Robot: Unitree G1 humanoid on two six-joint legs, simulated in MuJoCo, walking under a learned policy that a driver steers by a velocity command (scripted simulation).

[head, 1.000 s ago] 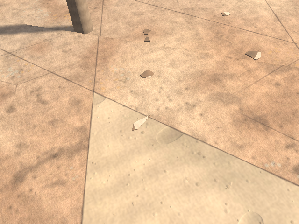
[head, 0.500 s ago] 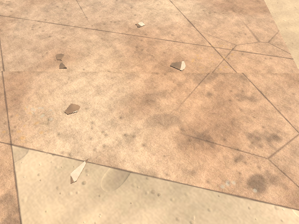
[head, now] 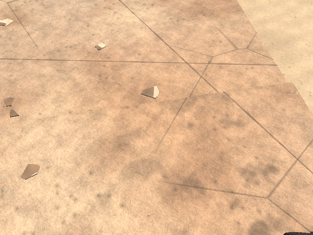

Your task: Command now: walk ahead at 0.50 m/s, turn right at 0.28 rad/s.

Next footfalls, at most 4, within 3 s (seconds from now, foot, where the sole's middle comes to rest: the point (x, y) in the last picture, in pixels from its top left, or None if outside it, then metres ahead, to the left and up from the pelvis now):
0.20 left None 0.30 0.15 -0.78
0.72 right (178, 200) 0.61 0.00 -0.78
1.20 left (108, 169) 0.76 0.33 -0.78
1.72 right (149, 115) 1.09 0.16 -0.78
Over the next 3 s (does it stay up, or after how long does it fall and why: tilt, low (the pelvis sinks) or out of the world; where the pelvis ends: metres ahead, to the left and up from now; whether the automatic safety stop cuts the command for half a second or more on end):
stays up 1.27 0.31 -0.01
